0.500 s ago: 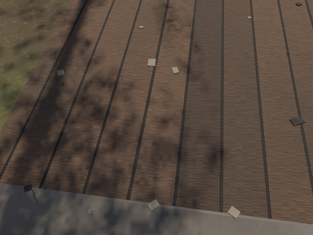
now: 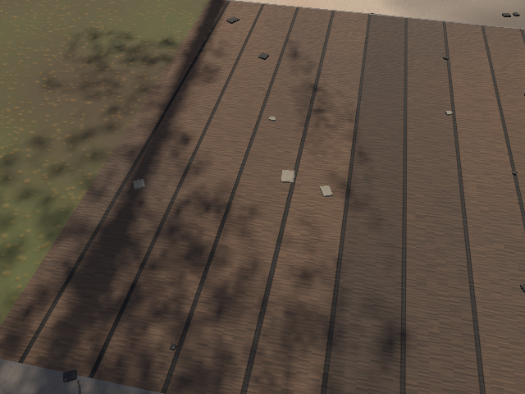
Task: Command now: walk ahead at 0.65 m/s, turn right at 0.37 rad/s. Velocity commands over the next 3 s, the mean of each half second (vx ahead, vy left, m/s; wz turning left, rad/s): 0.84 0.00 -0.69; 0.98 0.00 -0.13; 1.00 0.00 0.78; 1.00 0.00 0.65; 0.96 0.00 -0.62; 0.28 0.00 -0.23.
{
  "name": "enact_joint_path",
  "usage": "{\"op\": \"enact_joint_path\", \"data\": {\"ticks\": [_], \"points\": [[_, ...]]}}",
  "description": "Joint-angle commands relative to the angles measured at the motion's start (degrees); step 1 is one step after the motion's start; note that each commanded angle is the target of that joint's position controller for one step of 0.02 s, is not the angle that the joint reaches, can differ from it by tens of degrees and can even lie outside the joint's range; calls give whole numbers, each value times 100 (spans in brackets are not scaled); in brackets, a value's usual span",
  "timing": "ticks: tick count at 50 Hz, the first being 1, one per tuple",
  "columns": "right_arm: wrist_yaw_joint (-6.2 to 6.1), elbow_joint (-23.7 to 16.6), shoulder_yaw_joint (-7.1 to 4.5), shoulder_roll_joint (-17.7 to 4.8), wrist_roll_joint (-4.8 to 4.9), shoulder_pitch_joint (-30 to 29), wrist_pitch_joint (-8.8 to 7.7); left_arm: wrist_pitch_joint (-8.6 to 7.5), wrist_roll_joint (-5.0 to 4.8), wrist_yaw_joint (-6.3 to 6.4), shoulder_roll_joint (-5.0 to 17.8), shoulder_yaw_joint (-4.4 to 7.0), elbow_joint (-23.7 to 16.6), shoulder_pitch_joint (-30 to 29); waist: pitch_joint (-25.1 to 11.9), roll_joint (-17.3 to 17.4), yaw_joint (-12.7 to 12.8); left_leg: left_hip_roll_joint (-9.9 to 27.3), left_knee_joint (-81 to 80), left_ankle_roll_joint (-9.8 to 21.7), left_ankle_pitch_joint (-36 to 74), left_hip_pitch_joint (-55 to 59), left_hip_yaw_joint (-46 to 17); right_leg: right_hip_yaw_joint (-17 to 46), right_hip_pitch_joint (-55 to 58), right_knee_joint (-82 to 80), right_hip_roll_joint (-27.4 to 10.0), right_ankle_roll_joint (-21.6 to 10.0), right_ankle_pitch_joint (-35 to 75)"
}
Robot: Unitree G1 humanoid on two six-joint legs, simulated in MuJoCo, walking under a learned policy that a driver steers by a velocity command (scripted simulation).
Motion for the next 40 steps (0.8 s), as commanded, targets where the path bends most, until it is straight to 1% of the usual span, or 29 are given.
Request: {"op": "enact_joint_path", "data": {"ticks": [1,3,5,7,8,9,10,11,12,13,15,18,20,22,24,25,26,27,28,29,30,31,32,33,34,35,37,38,40], "points": [[87,-250,-305,-1025,-287,21,-54,108,338,-304,308,30,-544,-643,631,798,-189,1503,-1375,625,-2198,-66,-943,-247,-395,-328,42,-85,-96],[94,-295,-328,-1092,-243,-151,-42,155,202,-401,399,34,-608,-632,693,892,-113,1529,-1369,490,-2273,-343,-608,-442,51,-464,17,-222,-218],[79,-286,-350,-1154,-217,-222,-41,139,161,-403,443,24,-676,-579,747,708,-8,1696,-1259,457,-2299,-357,-438,-545,347,-670,-28,-418,-361],[72,-288,-337,-1109,-218,-391,-8,93,199,-343,435,27,-466,72,708,267,351,1545,-487,377,-2235,-687,97,-779,1261,-1098,187,-629,-372],[57,-288,-273,-920,-293,-410,6,41,230,-284,599,106,-120,954,515,-355,695,1133,966,298,-1422,-1099,659,-630,2197,-1358,407,-736,-828],[57,-500,-108,-483,-400,-761,-3,-33,277,-184,1081,240,176,2151,239,-1642,1215,568,3589,91,-548,-2328,1124,1166,3257,-2058,-466,-1063,-2267],[127,-1015,12,-122,-337,-1116,-75,-66,197,-140,1633,299,-49,1901,401,-2519,913,-487,4855,-152,-1757,-4622,306,4415,3930,-3416,-1282,-1729,-3432],[174,-1007,-12,-458,-424,-1342,-160,-42,166,-73,1441,290,-271,1458,504,-1351,941,6,5352,-168,-1303,-5136,-406,4668,3891,-3701,-1558,-1846,-3372],[229,-941,-70,-718,-377,-1386,-231,-49,165,-25,1266,252,-321,1245,531,-625,772,263,5244,-184,-697,-4915,-510,4072,3563,-3399,-1404,-1758,-2722],[249,-778,-81,-794,-358,-1099,-248,-59,148,-5,1167,233,-302,1157,571,-158,519,431,4933,-249,-386,-4462,-472,3436,3167,-3287,-1138,-1620,-2185],[292,-647,-46,-760,-408,-867,-107,-152,76,44,934,142,-312,1009,701,-279,265,546,4368,-423,-109,-3746,-387,2744,2461,-3593,-641,-1441,-1697],[303,-778,10,-692,-308,-1337,96,-262,54,25,878,145,-191,1240,1034,-286,306,411,3728,-578,322,-3715,-152,2372,2147,-3825,-328,-1535,-644],[319,-908,76,-586,-255,-1806,85,-285,61,34,905,176,-110,1391,1094,-264,421,260,3032,-636,694,-3589,-68,2212,2138,-3742,-171,-1521,209],[346,-1010,153,-463,-205,-2185,45,-306,42,56,906,187,-9,1503,1067,-446,549,113,2260,-609,1094,-3235,54,2038,2177,-3674,-81,-1452,1037],[362,-1125,187,-426,-187,-2499,4,-359,-8,98,815,147,153,1688,1058,-569,679,96,1696,-420,1525,-2782,142,2045,2358,-3775,-279,-1361,2027],[355,-1135,182,-455,-180,-2506,-16,-382,-19,120,830,137,210,1660,1026,-569,650,74,1483,-299,1662,-2505,150,2006,2495,-3780,-377,-1292,2500],[331,-1098,163,-513,-178,-2360,-31,-397,-16,136,907,141,239,1540,948,-571,531,-5,1277,-164,1604,-2112,192,1884,2617,-3659,-420,-1184,3177],[276,-990,109,-638,-188,-2000,-40,-417,-8,143,1041,157,263,1441,714,-587,340,-195,1196,-34,1342,-1520,269,1744,2777,-3261,-423,-1044,4437],[190,-818,15,-843,-167,-1377,-39,-422,46,147,1219,192,322,1460,267,-668,62,-419,1330,81,841,-773,339,1665,2953,-2512,-440,-935,5717],[74,-516,-93,-1045,-105,-243,-39,-398,143,146,1327,215,358,1324,-288,-682,-533,-482,1351,192,414,393,386,1500,2753,-1238,-365,-833,6168],[-66,-174,-215,-1276,-142,1079,-39,-409,223,153,1177,180,328,1039,-771,-572,-1216,51,1572,311,-83,1896,-37,1377,1751,387,-139,-771,5304],[-128,-51,-368,-1800,-383,1781,-76,-447,90,127,353,-7,119,1398,-1541,889,-1062,1518,1098,726,-3026,3222,-2493,1004,185,2806,584,-616,2023],[-4,15,-371,-1813,-332,1343,-75,-482,-23,43,203,-118,33,1711,-1703,2132,-533,2211,-456,1081,-3800,3214,-5514,1074,-849,3614,1145,-608,-978],[61,-78,-299,-1256,-261,549,-73,-429,110,81,519,-92,68,1111,-510,1103,-418,2006,-496,1110,-3678,2302,-4886,964,-1299,3752,625,-699,-496],[93,-36,-232,-894,-215,355,-105,-408,195,30,614,-99,18,641,-39,222,-387,1845,-429,1135,-2885,1494,-3948,895,-1193,3522,389,-691,-107],[96,79,-177,-704,-259,320,-128,-384,244,-21,568,-117,-73,303,279,-64,-297,1588,-513,1051,-2205,906,-3291,836,-1087,3211,248,-689,-85],[89,397,-56,-444,-257,484,-215,-286,324,-126,325,-205,-230,153,643,266,1,1302,-743,966,-1635,170,-2533,939,-990,2816,90,-597,-215],[96,511,-42,-425,-197,586,-270,-244,323,-150,244,-247,-295,56,785,354,69,1257,-922,962,-1498,56,-2339,955,-1107,2610,36,-548,-278],[104,656,-58,-569,-111,745,-363,-201,350,-190,209,-317,-518,-442,1140,323,110,1254,-1327,993,-1125,-80,-1906,869,-1619,2158,-79,-427,24]]}}
Next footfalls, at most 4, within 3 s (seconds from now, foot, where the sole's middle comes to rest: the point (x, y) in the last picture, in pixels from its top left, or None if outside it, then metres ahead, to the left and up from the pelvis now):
0.18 right None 0.10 -0.14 -0.79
0.60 left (324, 389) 0.58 -0.14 -0.79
1.04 right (456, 303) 0.83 -0.55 -0.79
1.48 left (402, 192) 1.29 -0.48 -0.79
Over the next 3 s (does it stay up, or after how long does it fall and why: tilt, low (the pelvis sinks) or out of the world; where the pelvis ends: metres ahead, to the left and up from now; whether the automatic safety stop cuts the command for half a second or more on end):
stays up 2.30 -0.43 -0.02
